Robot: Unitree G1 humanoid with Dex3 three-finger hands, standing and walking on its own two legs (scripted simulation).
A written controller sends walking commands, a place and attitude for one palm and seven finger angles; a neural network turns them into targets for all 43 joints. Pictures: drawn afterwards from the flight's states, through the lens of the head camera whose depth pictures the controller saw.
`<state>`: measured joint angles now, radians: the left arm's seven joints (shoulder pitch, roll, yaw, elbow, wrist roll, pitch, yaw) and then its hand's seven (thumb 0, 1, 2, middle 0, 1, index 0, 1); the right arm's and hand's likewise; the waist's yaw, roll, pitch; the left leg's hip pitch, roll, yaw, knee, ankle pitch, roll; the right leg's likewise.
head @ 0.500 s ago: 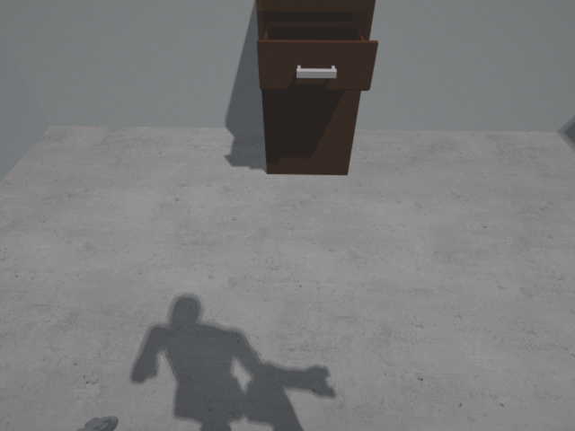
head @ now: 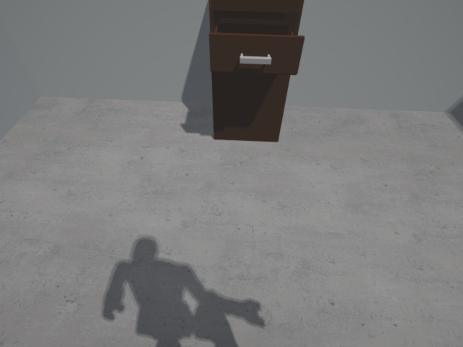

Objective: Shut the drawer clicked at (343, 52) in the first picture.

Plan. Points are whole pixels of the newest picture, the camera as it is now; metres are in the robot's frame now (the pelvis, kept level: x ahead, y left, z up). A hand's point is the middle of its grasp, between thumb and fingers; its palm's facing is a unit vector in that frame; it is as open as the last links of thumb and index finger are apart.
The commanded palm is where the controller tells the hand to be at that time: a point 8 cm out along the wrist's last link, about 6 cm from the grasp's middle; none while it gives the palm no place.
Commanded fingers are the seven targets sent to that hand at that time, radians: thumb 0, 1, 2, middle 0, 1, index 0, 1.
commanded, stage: stand and wait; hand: left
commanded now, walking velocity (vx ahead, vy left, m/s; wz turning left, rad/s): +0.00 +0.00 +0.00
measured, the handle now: (255, 58) +1.21 -0.03 -0.05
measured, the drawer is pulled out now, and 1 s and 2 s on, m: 0.29 0.29 0.29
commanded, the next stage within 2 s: look at it before walking up in 0.32 s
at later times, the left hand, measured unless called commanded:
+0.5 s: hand out of the picture +0.06 +0.26 -0.16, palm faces -0.02 -0.95 -0.33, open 7.4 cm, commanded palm none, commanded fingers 0.00 0.90 0.90 -0.20 -0.30 -0.20 -0.30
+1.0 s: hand out of the picture +0.06 +0.26 -0.16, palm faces -0.03 -0.94 -0.33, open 7.4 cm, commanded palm none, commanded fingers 0.00 0.90 0.90 -0.20 -0.30 -0.20 -0.30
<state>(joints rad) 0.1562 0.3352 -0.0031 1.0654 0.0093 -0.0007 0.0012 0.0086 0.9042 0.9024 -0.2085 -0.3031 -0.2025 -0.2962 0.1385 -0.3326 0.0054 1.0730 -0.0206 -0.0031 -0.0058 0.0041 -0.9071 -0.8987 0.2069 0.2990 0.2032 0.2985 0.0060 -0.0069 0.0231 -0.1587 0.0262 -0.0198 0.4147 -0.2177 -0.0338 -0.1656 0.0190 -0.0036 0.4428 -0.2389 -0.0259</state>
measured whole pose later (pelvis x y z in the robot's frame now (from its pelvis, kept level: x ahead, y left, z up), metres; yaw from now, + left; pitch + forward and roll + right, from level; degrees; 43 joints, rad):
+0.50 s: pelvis -0.01 +0.01 +0.00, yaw +0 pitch -3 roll +0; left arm 0.15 0.34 -0.01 1.09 0.01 -0.01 0.00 0.01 0.91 0.90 -0.21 -0.30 -0.20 -0.30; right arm 0.14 -0.33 0.01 1.11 -0.02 -0.01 0.00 0.00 -0.91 -0.90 0.21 0.30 0.20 0.30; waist 0.00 -0.01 0.02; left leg -0.16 0.02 -0.01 0.39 -0.19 -0.02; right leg -0.16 0.01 0.01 0.41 -0.20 -0.01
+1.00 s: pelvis -0.01 +0.01 +0.00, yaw -1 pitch -2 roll +0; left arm 0.16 0.34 -0.01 1.10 0.01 -0.01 0.00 0.01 0.91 0.90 -0.21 -0.30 -0.20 -0.30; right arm 0.13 -0.33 0.01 1.12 -0.01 -0.01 0.00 0.00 -0.91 -0.90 0.21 0.30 0.20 0.30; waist 0.01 -0.01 0.03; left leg -0.15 0.01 0.00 0.37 -0.18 -0.01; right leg -0.15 0.00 0.02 0.39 -0.20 0.00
